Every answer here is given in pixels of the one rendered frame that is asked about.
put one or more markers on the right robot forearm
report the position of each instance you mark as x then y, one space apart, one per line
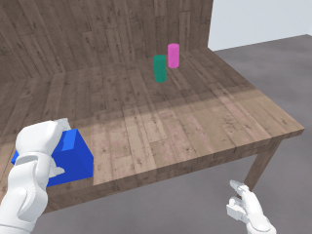
259 224

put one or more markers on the right robot hand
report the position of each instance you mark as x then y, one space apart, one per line
239 209

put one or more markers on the left robot forearm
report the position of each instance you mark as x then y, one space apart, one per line
26 197

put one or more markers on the table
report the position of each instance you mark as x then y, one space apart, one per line
91 61

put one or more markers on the left robot hand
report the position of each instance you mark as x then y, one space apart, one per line
43 137

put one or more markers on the sponge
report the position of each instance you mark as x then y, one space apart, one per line
73 155

